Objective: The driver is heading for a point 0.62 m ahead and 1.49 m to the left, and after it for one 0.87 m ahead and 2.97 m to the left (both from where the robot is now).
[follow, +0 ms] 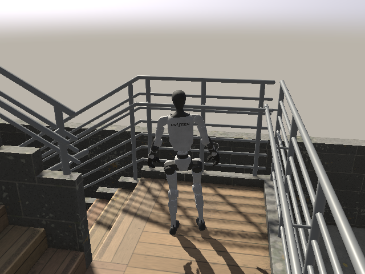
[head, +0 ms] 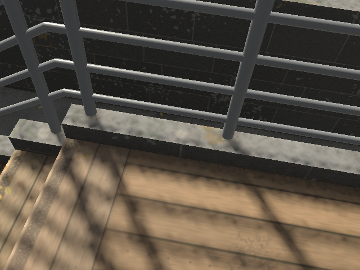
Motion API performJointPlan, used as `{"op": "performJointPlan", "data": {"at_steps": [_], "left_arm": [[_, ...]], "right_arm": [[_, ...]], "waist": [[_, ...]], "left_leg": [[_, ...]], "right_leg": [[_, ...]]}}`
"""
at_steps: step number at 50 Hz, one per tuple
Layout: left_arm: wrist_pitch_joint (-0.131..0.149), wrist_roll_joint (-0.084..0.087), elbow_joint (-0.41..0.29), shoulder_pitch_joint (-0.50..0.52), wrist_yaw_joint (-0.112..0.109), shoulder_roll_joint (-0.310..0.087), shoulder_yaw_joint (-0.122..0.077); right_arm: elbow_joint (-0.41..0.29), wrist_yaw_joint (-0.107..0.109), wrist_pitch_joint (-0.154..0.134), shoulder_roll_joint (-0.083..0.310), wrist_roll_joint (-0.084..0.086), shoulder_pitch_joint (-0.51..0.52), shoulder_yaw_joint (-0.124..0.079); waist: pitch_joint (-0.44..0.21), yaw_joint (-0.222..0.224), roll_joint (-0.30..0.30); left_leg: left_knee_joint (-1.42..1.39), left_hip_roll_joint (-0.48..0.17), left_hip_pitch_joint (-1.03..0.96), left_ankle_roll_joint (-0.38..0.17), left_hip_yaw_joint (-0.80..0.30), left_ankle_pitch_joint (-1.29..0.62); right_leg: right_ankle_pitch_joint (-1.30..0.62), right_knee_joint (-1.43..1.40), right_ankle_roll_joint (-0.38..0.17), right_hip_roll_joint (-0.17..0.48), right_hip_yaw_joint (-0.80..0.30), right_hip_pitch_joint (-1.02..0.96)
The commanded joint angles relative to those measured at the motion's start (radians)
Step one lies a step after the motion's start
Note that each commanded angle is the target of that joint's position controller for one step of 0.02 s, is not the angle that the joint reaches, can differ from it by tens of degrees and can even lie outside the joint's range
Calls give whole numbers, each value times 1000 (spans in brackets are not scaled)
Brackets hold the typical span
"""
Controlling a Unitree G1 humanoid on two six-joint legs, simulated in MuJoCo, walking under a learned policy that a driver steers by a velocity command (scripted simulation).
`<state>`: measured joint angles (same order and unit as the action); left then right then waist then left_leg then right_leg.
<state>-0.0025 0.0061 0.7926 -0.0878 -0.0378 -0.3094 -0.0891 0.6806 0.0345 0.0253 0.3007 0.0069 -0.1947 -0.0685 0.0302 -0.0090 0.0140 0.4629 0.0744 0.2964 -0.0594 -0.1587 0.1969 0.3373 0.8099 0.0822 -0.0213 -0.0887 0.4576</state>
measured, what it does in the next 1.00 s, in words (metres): walks ahead, turning left: right foot, then left foot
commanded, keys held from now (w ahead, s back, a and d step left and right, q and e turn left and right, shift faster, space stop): q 0.32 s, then w+q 0.68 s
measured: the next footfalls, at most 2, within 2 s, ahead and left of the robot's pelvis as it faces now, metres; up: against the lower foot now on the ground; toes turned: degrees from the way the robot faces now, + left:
right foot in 0.16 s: +0.06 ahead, -0.14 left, +0.00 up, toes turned +11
left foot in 0.60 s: +0.01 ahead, +0.13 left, +0.00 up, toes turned +24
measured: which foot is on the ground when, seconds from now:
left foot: down 0.00-0.16, up 0.18-0.58, down 0.60-1.00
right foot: up 0.00-0.14, down 0.16-0.60, up 0.62-1.00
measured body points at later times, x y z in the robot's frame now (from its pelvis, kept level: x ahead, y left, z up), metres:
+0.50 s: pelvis +0.00 -0.01 +0.00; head +0.03 -0.01 +0.45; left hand +0.03 +0.29 -0.10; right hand +0.23 -0.23 -0.10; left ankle -0.03 +0.12 -0.70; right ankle +0.02 -0.15 -0.74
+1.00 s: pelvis +0.16 +0.11 -0.01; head +0.18 +0.15 +0.44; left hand +0.23 +0.44 -0.09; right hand +0.33 -0.14 -0.11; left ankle -0.03 +0.12 -0.74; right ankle +0.39 +0.09 -0.72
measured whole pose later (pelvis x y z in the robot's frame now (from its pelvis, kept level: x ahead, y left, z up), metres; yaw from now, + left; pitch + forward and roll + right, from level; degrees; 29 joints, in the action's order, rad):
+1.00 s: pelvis +0.16 +0.11 -0.01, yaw +35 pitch +2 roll -1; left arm 0.11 0.01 0.69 0.00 0.04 -0.30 -0.04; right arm 0.74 0.02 -0.05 0.30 0.03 -0.45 -0.06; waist 0.04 -0.08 0.04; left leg 0.29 0.06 -0.06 -0.07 -0.19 0.38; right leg -0.05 0.49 0.01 0.00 -0.05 0.57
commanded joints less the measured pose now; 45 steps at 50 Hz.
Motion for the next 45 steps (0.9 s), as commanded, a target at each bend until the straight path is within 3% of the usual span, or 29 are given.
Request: {"op": "performJointPlan", "data": {"at_steps": [1, 5, 7, 8, 9, 10, 11, 12, 13, 15, 16, 18, 21, 26, 28, 29, 30, 31, 32, 33, 34, 35, 36, 37, 39, 42, 45], "left_arm": [[28, 8, -75, 38, 6, -91, -16], [45, 10, -70, -11, 22, -103, -16], [47, 5, -47, -79, 30, -116, -21], [39, -14, -53, -93, 31, -163, -30], [29, -36, -61, -54, 30, -244, -42], [35, -48, -85, -26, 30, -190, -30], [37, -37, -105, 20, 23, -143, -16], [35, -24, -110, 51, 17, -118, -8], [33, -9, -111, 52, 11, -107, -3], [22, -19, -108, 21, -2, -103, 5], [16, -22, -106, -4, -7, -110, 3], [0, -17, -98, -75, -16, -133, -4], [5, -6, -101, -89, -10, -181, -19], [31, 19, -98, -85, 27, -210, -29], [33, 33, -90, -70, 35, -195, -24], [34, 18, -88, -87, 42, -156, -12], [39, -5, -97, -77, 48, -92, 9], [56, -41, -187, -28, 54, -17, 35], [82, 0, -208, 42, 55, -95, 18], [98, 32, -213, 61, 62, -142, 4], [107, 26, -189, 29, 63, -145, 0], [112, -2, -168, 10, 62, -144, -1], [115, -18, -159, -9, 64, -150, -7], [113, -17, -149, -15, 70, -149, -10], [108, -20, -145, 7, 71, -115, -2], [108, -11, -164, 101, 73, -63, 18], [115, -1, -186, 191, 72, -73, 23]], "right_arm": [[-73, 1, -1, 195, 0, 1, -55], [-102, 1, 14, 189, 5, 53, -52], [-111, 6, 25, 170, 22, 73, -45], [-111, 6, 27, 126, 18, 33, -33], [-131, 8, 23, 109, 25, -17, -34], [-116, 8, 14, 210, 3, -18, -63], [-101, 1, 12, 247, 3, -32, -80], [-78, 3, 21, 223, 6, -46, -79], [-73, 3, 29, 194, 3, -50, -72], [-86, -12, 35, 143, 13, -23, -53], [-104, -16, 31, 131, 19, 9, -46], [-134, -25, 23, 104, 20, 67, -28], [-161, -41, 11, 98, 11, 94, -15], [-155, -62, -7, 102, 12, 53, -12], [-117, -66, -12, 92, 13, -41, -15], [-75, -61, -15, 126, 15, -129, -34], [-45, -56, -19, 175, 27, -254, -62], [-71, -47, -34, 323, 22, -312, -84], [-96, -63, -67, 270, 10, -299, -70], [-88, -68, -89, 204, 6, -260, -48], [-88, -68, -100, 155, 15, -218, -33], [-97, -64, -99, 139, 17, -174, -25], [-107, -57, -95, 132, 10, -146, -20], [-116, -48, -95, 136, -1, -131, -20], [-104, -33, -95, 152, 0, -145, -26], [-69, -14, -88, 161, 9, -191, -31], [-27, -8, -94, 180, 19, -241, -39]], "waist": [[-104, -16, -174], [-134, 7, -183], [-139, 47, -150], [-173, 23, -14], [-123, -34, 256], [-109, -13, 202], [-94, -32, 131], [-71, -40, 103], [-55, -29, 107], [-38, -5, 131], [-41, 16, 141], [-67, 70, 145], [-56, 88, 174], [-13, 57, 160], [-18, -7, 126], [-50, -37, 80], [-93, -96, -57], [-111, -79, -366], [-119, -125, -235], [-27, -97, -184], [17, -57, -138], [32, -33, -111], [33, -10, -122], [27, -1, -128], [11, -4, -100], [31, -37, -103], [61, -64, -121]], "left_leg": [[-90, -250, -164, -167, -324, -258], [-45, -217, -176, -146, -381, -347], [5, -156, -105, -87, -355, -255], [146, -84, 14, -36, -267, 2], [311, 103, 235, 25, -71, 395], [560, 37, 279, 76, -48, 449], [658, 6, 275, 93, -39, 379], [697, -4, 278, 111, -22, 317], [737, -7, 309, 128, -13, 260], [731, -20, 325, 152, 48, 217], [686, -33, 341, 161, 74, 201], [574, -70, 371, 172, 108, 178], [434, -108, 308, 152, 152, 180], [196, -105, 91, 66, 227, 152], [45, -72, -66, 27, 271, 89], [37, -36, -216, 6, 278, 88], [-11, -101, -391, -40, 140, 106], [-129, -374, -529, -201, -401, 172], [-261, -458, -493, -328, -613, 362], [-277, -439, -446, -302, -531, 367], [-264, -390, -390, -261, -425, 285], [-259, -343, -342, -229, -336, 173], [-269, -302, -297, -207, -264, 67], [-275, -280, -272, -199, -221, -39], [-269, -250, -249, -187, -146, -195], [-264, -215, -206, -154, -92, -221], [-279, -222, -171, -131, -118, -146]], "right_leg": [[39, -85, -3, -13, -10, 26], [0, -273, -24, -23, -4, -99], [-202, -491, -52, 13, 8, -266], [-289, -505, -113, 173, -118, -400], [-515, -519, -271, 372, -365, -435], [-555, -520, -368, 460, -410, -371], [-514, -504, -346, 410, -308, -340], [-446, -494, -297, 335, -211, -328], [-413, -492, -275, 300, -158, -340], [-461, -496, -287, 265, -71, -345], [-474, -498, -296, 263, -50, -379], [-237, -542, -310, 290, -67, -460], [9, -601, -299, 317, -66, -433], [77, -613, -267, 330, 19, -301], [99, -521, -233, 315, 76, -230], [73, -406, -205, 280, 128, -146], [41, -121, -146, 218, 224, -13], [282, 295, -59, 63, 239, 338], [267, 419, -66, 33, 51, 491], [173, 422, -93, 84, 21, 525], [63, 377, -107, 114, 18, 492], [-13, 313, -103, 129, 18, 446], [-76, 249, -92, 133, 20, 381], [-129, 214, -78, 115, 42, 341], [-217, 106, -49, 86, 63, 292], [-351, -112, -36, 47, 68, 227], [-413, -249, -41, 24, 59, 143]]}}
Velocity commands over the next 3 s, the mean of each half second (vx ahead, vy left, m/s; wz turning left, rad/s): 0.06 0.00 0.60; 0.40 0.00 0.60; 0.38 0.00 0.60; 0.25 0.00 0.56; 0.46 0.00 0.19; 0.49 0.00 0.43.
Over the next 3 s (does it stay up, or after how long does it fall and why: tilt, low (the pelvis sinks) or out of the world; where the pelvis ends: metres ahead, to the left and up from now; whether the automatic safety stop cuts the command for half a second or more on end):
stays up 0.50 0.85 -0.24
